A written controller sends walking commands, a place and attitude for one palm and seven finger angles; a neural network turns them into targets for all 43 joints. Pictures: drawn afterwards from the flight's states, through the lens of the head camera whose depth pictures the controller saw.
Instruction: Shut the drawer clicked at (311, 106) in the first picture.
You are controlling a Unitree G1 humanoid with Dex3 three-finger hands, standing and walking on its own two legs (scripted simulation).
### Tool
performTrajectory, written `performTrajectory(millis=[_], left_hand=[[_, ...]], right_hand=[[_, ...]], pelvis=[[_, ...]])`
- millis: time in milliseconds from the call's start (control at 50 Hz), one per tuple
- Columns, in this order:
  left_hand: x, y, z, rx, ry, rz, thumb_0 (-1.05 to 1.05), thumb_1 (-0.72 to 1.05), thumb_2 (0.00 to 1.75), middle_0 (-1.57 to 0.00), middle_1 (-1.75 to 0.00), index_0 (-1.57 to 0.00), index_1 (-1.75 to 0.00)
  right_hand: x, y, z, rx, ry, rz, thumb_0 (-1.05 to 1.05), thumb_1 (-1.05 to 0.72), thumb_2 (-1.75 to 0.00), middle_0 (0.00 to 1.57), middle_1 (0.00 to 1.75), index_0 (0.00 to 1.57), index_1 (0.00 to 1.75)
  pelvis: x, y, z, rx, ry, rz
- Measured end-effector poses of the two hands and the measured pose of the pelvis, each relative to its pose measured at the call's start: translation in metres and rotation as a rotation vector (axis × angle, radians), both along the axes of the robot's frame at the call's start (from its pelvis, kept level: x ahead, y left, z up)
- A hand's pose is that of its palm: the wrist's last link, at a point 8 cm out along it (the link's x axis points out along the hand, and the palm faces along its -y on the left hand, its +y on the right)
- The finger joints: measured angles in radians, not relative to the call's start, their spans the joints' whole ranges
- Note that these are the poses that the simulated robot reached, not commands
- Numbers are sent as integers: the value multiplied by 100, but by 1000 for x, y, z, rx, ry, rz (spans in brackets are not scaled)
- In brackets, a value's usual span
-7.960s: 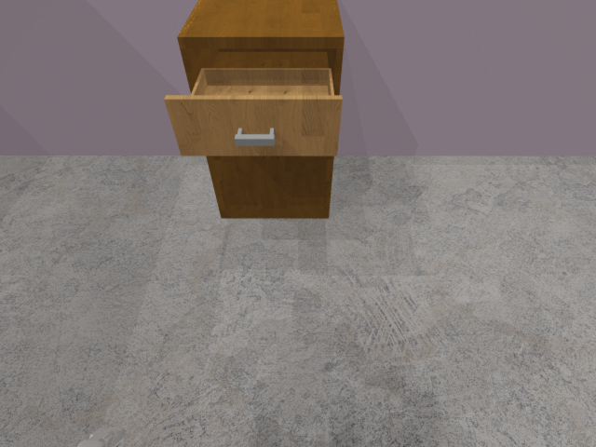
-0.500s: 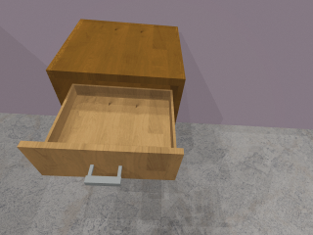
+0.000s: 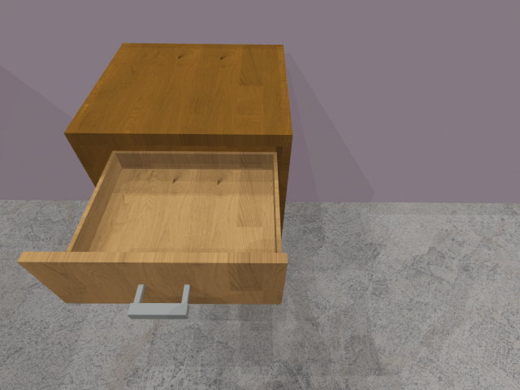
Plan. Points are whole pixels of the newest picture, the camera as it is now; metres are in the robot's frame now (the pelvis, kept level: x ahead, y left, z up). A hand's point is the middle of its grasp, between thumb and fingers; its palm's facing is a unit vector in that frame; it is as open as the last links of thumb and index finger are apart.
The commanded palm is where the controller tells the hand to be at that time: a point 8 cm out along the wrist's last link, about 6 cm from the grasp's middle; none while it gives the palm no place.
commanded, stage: come to a stop and stand still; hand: left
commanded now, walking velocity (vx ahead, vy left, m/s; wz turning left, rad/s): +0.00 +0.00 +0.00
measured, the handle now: (161, 300) +0.28 +0.20 -0.09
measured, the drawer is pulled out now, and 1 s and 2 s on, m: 0.29 0.29 0.29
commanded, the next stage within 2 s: look again from close up in 0.26 s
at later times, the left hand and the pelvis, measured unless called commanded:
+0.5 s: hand out of the picture -0.01 +0.21 -0.18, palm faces +0.01 -0.98 -0.21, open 7.3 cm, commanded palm none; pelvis -0.01 +0.04 -0.01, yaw +0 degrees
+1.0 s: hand out of the picture -0.01 +0.24 -0.18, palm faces +0.03 -0.98 -0.19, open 7.3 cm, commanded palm +0.08 +0.29 -0.07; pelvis -0.01 +0.08 +0.00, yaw +0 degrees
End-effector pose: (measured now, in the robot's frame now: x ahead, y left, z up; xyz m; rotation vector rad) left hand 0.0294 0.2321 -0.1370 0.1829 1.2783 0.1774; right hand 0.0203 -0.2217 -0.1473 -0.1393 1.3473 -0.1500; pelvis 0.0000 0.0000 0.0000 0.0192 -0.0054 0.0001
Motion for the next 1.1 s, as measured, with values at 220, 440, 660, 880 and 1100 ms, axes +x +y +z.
performTrajectory(millis=[220,440,660,880,1100], left_hand=[[-22,-4,-3,-22,38,9,0,93,90,-20,-30,-20,-30],[-51,11,-9,-27,110,-8,0,91,90,-20,-30,-20,-30],[-29,50,-9,-20,23,1,0,92,90,-20,-30,-20,-30],[-37,61,-13,-44,76,11,0,92,90,-20,-30,-20,-30],[40,80,60,59,-453,93,2,94,90,-22,-32,-22,-32]], right_hand=[[-36,4,2,6,67,-9,1,-91,-90,20,30,20,30],[-47,28,-9,12,29,-46,1,-91,-90,20,30,20,30],[-49,68,-7,23,22,-2,2,-93,-90,20,30,20,30],[-43,79,1,-1,32,10,1,-92,-90,20,30,20,30],[8,59,18,-56,-282,42,2,-93,-90,20,30,20,30]], pelvis=[[-6,0,2,-9,-5,1],[-14,29,-7,-48,17,-2],[-15,59,-7,-24,8,-9],[-12,73,-5,-18,14,-2],[-12,71,-7,8,33,9]])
